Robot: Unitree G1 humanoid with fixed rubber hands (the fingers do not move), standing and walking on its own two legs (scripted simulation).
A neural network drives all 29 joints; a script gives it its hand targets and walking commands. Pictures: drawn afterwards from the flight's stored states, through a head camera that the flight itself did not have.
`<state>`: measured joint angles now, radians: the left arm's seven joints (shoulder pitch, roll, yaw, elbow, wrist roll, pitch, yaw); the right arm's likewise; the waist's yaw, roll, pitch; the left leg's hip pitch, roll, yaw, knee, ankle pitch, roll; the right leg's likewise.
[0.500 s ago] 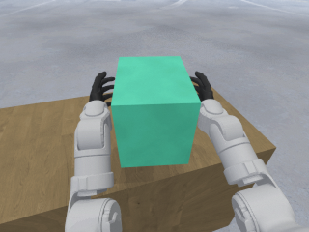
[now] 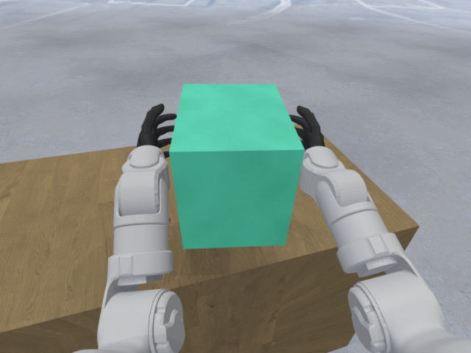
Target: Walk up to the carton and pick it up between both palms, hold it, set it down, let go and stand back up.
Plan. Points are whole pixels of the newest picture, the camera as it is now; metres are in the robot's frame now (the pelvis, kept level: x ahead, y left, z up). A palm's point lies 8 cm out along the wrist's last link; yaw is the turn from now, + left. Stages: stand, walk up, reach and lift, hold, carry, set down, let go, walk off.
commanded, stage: hold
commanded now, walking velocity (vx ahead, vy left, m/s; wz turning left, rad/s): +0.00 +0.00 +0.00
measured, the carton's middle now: (232, 160) +0.38 +0.01 +0.19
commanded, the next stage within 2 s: set down in 0.60 s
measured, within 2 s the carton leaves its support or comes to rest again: neither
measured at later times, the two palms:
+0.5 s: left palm (156, 150) +0.37 +0.14 +0.22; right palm (313, 150) +0.37 -0.12 +0.22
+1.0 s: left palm (151, 144) +0.39 +0.15 +0.23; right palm (303, 146) +0.39 -0.11 +0.21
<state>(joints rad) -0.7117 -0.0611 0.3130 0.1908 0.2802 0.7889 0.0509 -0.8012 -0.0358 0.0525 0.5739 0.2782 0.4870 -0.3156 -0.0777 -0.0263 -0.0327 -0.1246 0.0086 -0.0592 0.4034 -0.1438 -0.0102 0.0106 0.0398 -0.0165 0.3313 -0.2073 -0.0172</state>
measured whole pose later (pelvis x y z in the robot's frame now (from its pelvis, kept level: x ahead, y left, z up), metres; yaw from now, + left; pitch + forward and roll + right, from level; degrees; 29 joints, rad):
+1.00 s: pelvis +0.01 +0.00 +0.00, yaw +0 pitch -9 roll -1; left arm -0.78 -0.07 0.39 0.40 0.36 0.56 0.02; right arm -0.85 0.03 -0.08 0.80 0.11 0.23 -0.24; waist -0.04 -0.04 -0.01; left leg -0.06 0.00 -0.06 0.36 -0.14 -0.01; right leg 0.06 0.03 -0.02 0.30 -0.21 -0.02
